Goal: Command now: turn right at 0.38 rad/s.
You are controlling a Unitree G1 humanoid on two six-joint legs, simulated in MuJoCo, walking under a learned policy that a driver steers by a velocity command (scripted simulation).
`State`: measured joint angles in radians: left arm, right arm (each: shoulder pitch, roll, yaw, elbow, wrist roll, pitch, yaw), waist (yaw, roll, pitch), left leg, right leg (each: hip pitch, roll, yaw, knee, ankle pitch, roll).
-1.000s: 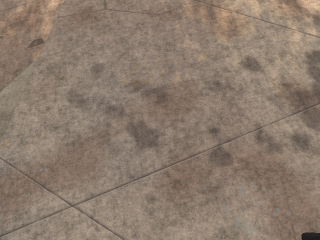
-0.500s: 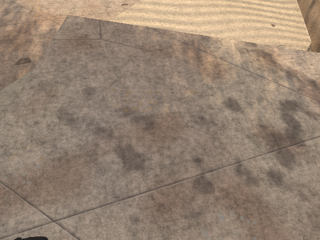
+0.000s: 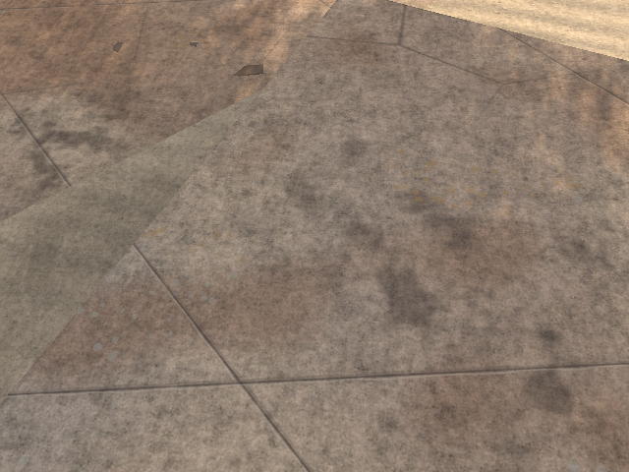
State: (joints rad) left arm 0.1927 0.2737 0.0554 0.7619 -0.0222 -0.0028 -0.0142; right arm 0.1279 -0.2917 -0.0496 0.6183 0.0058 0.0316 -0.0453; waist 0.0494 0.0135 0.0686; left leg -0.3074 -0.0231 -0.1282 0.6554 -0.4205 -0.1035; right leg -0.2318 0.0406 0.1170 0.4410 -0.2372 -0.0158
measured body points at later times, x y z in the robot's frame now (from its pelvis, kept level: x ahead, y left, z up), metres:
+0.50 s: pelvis +0.01 -0.01 -0.02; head +0.05 -0.05 +0.43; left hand +0.30 +0.17 -0.09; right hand +0.02 -0.34 -0.12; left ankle +0.00 +0.14 -0.74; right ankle -0.02 -0.11 -0.75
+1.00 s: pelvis +0.14 -0.05 -0.01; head +0.14 -0.04 +0.44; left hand +0.23 +0.22 -0.14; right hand +0.20 -0.34 -0.11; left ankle +0.29 +0.06 -0.66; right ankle -0.02 -0.12 -0.74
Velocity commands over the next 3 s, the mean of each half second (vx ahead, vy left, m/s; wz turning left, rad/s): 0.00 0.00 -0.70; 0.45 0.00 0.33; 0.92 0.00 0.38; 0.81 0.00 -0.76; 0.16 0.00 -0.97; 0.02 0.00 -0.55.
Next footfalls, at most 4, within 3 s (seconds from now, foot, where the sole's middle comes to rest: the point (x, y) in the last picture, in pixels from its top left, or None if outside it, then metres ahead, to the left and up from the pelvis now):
0.06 left None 0.04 0.13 -0.78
0.48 right None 0.02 -0.14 -0.78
1.16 left None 0.43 0.04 -0.78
1.64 right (356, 288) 0.87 -0.01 -0.78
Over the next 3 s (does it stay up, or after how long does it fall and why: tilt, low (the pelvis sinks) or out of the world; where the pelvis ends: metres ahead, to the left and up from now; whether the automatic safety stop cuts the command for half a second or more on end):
stays up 1.16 -0.01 -0.01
